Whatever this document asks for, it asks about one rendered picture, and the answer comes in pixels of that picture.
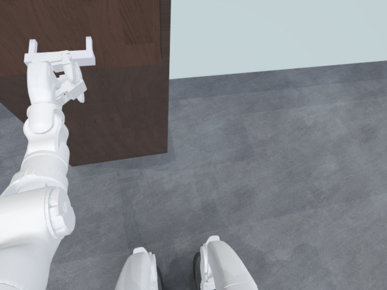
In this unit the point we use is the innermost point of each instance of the robot left forearm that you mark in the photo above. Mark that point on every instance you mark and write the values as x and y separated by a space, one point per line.
47 157

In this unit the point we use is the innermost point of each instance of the robot right thigh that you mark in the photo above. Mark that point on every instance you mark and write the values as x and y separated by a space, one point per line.
227 269

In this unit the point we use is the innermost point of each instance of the handle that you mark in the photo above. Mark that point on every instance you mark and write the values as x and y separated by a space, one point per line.
82 57

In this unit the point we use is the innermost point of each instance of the drawer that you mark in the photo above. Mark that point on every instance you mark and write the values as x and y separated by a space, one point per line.
124 32

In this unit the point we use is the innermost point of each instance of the left robot hand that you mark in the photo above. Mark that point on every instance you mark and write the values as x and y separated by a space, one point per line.
42 83

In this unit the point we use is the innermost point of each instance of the cabinet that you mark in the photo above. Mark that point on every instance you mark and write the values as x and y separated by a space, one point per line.
125 112

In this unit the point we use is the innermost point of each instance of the robot left upper arm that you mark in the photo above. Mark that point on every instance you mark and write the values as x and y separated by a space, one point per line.
32 225

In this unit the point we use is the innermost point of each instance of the right robot shin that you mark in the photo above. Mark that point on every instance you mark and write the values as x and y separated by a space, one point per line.
207 281

